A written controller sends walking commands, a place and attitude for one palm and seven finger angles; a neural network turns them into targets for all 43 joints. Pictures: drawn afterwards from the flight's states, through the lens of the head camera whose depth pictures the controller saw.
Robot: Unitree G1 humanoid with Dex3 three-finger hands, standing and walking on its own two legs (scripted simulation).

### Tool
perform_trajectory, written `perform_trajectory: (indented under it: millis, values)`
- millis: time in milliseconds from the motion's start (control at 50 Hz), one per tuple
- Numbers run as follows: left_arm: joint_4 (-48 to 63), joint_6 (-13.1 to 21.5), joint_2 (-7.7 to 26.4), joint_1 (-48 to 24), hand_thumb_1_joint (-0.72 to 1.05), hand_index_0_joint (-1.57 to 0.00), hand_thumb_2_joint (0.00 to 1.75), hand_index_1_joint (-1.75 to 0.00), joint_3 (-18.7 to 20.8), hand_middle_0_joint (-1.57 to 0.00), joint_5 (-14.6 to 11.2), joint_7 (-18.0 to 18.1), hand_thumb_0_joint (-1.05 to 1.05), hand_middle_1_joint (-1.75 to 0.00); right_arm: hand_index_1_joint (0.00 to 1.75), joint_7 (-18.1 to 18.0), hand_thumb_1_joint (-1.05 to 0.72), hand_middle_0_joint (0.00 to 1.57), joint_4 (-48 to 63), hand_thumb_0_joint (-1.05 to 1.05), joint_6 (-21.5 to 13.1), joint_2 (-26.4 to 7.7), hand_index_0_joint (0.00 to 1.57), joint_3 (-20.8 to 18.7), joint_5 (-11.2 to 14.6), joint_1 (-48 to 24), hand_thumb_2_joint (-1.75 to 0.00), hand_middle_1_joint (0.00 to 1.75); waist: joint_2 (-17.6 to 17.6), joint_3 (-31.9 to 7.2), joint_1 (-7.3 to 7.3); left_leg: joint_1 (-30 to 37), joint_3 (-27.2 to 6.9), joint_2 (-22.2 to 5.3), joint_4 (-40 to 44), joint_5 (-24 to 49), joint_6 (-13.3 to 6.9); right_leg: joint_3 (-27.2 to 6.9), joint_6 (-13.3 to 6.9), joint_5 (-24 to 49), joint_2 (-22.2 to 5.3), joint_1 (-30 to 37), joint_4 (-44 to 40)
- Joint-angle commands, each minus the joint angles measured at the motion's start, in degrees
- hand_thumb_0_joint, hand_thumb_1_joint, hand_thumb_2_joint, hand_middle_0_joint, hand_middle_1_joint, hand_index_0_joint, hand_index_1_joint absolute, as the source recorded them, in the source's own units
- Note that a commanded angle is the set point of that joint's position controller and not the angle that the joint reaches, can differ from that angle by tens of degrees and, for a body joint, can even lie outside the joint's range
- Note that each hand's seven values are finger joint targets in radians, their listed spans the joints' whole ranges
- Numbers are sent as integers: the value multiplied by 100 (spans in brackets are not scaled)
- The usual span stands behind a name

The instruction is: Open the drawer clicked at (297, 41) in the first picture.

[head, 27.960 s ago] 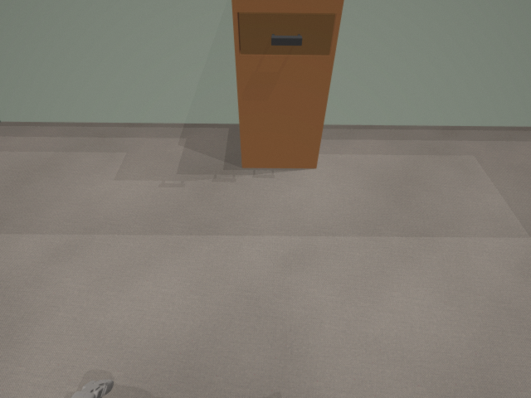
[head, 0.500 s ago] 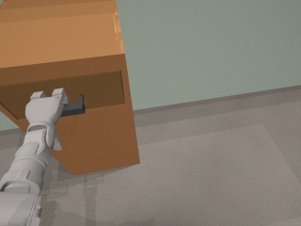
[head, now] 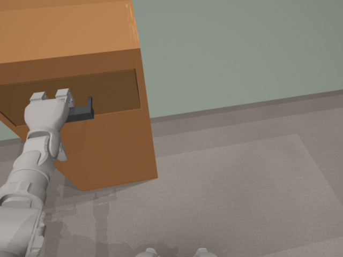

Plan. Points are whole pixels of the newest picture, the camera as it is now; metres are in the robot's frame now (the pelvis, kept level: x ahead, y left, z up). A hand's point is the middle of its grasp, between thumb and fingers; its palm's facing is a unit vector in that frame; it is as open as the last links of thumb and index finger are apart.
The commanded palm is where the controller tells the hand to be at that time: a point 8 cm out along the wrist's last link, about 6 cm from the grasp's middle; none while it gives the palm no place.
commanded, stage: lower the fingers behind the handle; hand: left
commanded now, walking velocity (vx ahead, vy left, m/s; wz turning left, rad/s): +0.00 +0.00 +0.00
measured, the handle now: (70, 108) +0.49 +0.31 +0.01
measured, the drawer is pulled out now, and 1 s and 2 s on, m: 0.00 0.00 0.00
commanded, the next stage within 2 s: lift the fingers back up to retry in 0.10 s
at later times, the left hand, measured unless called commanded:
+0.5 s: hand (56, 125) +0.42 +0.31 +0.03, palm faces -0.03 -0.01 -1.00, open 13.9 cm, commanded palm +0.39 +0.31 +0.09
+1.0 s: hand (45, 121) +0.41 +0.32 +0.06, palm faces -0.07 -0.05 -1.00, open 13.8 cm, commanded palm +0.38 +0.31 +0.13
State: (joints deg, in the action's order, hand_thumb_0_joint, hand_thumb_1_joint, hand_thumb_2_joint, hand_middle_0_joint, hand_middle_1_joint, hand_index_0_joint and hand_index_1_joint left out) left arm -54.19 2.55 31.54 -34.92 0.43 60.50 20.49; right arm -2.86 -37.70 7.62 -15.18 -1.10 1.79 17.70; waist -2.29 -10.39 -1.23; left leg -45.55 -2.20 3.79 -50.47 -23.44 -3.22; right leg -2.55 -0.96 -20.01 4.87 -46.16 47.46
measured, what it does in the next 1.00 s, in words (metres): stands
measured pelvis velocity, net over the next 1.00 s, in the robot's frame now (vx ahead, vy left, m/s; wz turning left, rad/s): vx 0.05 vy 0.02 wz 0.02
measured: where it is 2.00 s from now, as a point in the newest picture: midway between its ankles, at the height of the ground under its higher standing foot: outside the picture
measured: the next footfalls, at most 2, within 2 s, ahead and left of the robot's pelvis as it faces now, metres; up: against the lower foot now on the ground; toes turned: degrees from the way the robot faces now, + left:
none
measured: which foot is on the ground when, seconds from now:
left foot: down 0.00-1.00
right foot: down 0.00-1.00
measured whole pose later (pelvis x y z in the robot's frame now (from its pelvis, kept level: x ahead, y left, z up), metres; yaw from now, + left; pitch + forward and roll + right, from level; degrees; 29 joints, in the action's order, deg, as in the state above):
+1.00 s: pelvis +0.05 +0.02 +0.03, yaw +1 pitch +13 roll -2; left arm -34.3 -1.9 29.1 -21.4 0.2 56.8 9.8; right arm -2.7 -36.6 6.8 -14.7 -1.6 1.9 13.2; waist -3.6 -7.7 1.0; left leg -29.0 -2.9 4.8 -39.1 -22.4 -4.6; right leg -2.9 0.0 -19.3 3.4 -29.0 35.5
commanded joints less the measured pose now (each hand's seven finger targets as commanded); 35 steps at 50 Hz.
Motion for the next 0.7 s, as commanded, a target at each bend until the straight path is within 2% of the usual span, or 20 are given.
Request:
perform_trajectory:
  millis: [0,80,100,120,140,180,240,260,300,340,360,400,440,480,500,520,560,620,640,680]
  values:
    - [9,-64,1244,-824,-50,-30,30,-120,310,-30,-64,-286,0,-120,30,-62,-90,20,504,0,-144,-885,20,-333,0,331,-90,30,475,-1106,-40,462,120,-124,710,744,6,138,-146,544,-132,1210,-714]
    - [85,67,1341,-798,-50,-30,30,-120,422,-30,-47,-270,0,-120,30,-66,-90,20,509,0,-171,-886,20,-341,5,358,-90,30,577,-1134,-27,345,120,-119,654,727,-9,102,-141,577,-133,1237,-681]
    - [27,61,1224,-759,-50,-30,30,-120,319,-30,-51,-275,0,-120,30,-63,-90,20,520,0,-183,-883,20,-346,3,357,-90,30,556,-1054,-68,320,147,-108,639,674,-14,91,-133,551,-135,1189,-711]
    - [136,101,1394,-948,-50,-30,30,-120,446,-30,-28,-265,0,-120,30,-62,-90,20,491,0,-182,-904,20,-353,-2,367,-90,30,550,-1083,-71,340,115,-128,640,717,-8,104,-149,560,-136,1179,-683]
    - [124,112,1403,-768,-50,-30,30,-120,488,-30,-28,-239,0,-120,30,-55,-90,20,502,0,-187,-886,20,-363,-8,378,-90,30,420,-1161,3,340,145,-108,625,773,-7,82,-145,612,-136,1222,-648]
    - [147,118,1431,-783,-50,-30,30,-120,510,-30,-32,-205,0,-120,30,-51,-90,20,498,0,-180,-889,20,-365,0,371,-90,30,551,-1188,-8,302,137,-115,602,796,-3,83,-136,662,-137,1246,-635]
    - [617,145,1591,-949,-50,-30,30,-120,663,-30,-47,-123,0,-120,30,-45,-90,20,528,0,-163,-866,20,-405,-5,383,-90,30,232,-1657,69,703,133,-129,669,1132,12,91,-150,894,-130,1482,-616]
    - [630,114,1522,-931,-50,-30,30,-120,613,-30,-68,-99,0,-120,30,-47,-90,20,532,0,-160,-852,20,-402,-2,363,-90,30,156,-1610,60,767,144,-129,701,1148,18,105,-147,905,-127,1506,-649]
    - [736,77,1565,-983,-50,-30,30,-120,675,-30,-102,-57,0,-120,30,-59,-90,20,517,0,-169,-852,20,-408,7,318,-90,30,262,-1589,41,840,144,-135,753,1156,4,101,-123,906,-127,1599,-731]
    - [817,45,1776,-1231,-50,-30,30,-120,765,-30,-108,-37,0,-120,30,-86,-90,20,489,0,-161,-865,20,-376,24,277,-90,30,260,-1497,5,841,102,-145,838,1143,0,89,-118,904,-132,1670,-783]
    - [890,36,1676,-1319,-50,-30,30,-120,684,-30,-112,-25,0,-120,30,-99,-90,20,493,0,-179,-853,20,-385,30,244,-90,30,199,-1437,-46,976,99,-156,866,1157,-5,114,-122,884,-127,1610,-824]
    - [1036,37,1806,-1336,-50,-30,30,-120,804,-30,-115,-16,0,-120,30,-111,-90,20,468,0,-204,-855,20,-383,27,212,-90,30,51,-1553,37,1174,92,-160,928,1357,5,133,-141,984,-126,1728,-840]
    - [1213,49,1908,-1429,-50,-30,30,-120,891,-30,-110,-7,0,-120,30,-127,-90,20,464,0,-203,-843,20,-386,18,178,-90,30,-7,-1673,46,1370,60,-176,976,1565,18,141,-147,1116,-123,1828,-854]
    - [1327,47,1709,-1535,-50,-30,30,-120,721,-30,-107,-20,0,-120,30,-130,-90,20,478,0,-245,-826,20,-379,26,135,-90,30,-149,-1550,2,1528,41,-187,1047,1614,36,187,-160,1098,-118,1767,-906]
    - [1405,67,1791,-1495,-50,-30,30,-120,809,-30,-104,-27,0,-120,30,-130,-90,20,464,0,-261,-834,20,-385,23,109,-90,30,-193,-1590,41,1634,29,-199,1061,1752,44,190,-174,1169,-111,1793,-918]
    - [1569,101,1830,-1654,-50,-30,30,-120,827,-30,-88,-41,0,-120,30,-141,-90,20,474,0,-272,-840,20,-400,8,97,-90,30,-177,-1727,-3,1780,0,-217,1056,1922,51,185,-176,1262,-107,1847,-921]
    - [1866,154,1780,-1482,-50,-30,30,-120,844,-30,-133,-60,0,-120,30,-135,-90,20,511,0,-305,-806,20,-422,4,89,-90,30,-425,-1957,82,2086,4,-214,1052,2350,86,187,-189,1533,-100,1986,-909]
    - [2249,158,1617,-1415,-50,-30,30,-120,758,-30,-172,-98,0,-120,30,-125,-90,20,522,0,-336,-799,20,-451,-8,35,-90,30,-475,-1971,25,2479,-75,-281,1059,3063,168,260,-195,1774,-76,1941,-945]
    - [2240,113,1678,-1118,-50,-30,30,-120,874,-30,-231,-124,0,-120,30,-105,-90,20,514,0,-339,-806,20,-454,5,31,-90,30,-447,-1925,108,2504,-87,-294,1072,3246,190,262,-187,1834,-76,2008,-956]
    - [2489,31,1642,-1049,-50,-30,30,-120,859,-30,-276,-176,0,-120,30,-84,-90,20,535,0,-338,-803,20,-461,5,-33,-90,30,-451,-1938,118,2650,-103,-309,1091,3594,227,264,-177,2026,-74,2110,-992]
